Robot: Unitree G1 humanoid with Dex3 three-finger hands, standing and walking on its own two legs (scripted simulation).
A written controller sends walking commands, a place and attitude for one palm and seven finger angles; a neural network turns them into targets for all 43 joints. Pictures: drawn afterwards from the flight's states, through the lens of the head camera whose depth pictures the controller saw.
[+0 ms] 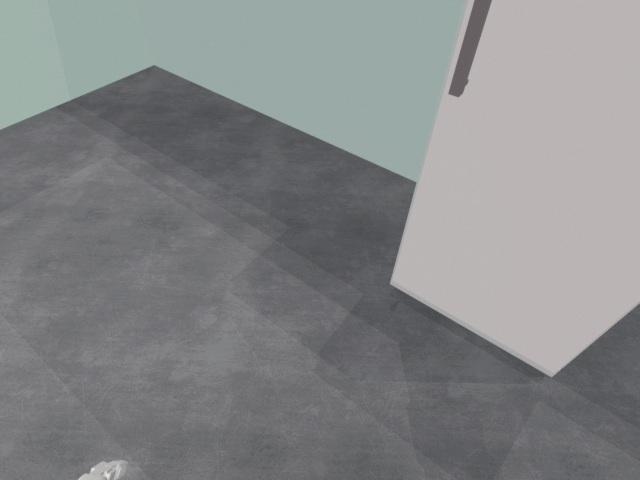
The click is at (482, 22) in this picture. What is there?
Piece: fridge door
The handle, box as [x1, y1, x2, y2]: [448, 0, 491, 96]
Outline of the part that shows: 491,0 474,0 448,93 459,96 467,83 468,72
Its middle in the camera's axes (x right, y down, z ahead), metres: +0.29 -0.43 +0.67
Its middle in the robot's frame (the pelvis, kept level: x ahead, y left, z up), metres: +0.84 -0.24 +0.26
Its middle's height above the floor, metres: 1.03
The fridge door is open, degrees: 0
